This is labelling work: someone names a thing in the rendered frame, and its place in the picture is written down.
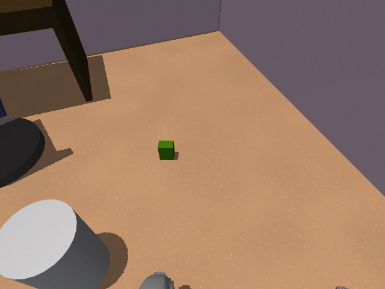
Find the office chair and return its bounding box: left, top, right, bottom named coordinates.
left=0, top=98, right=45, bottom=188

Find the desk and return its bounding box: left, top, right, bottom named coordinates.
left=0, top=0, right=93, bottom=102

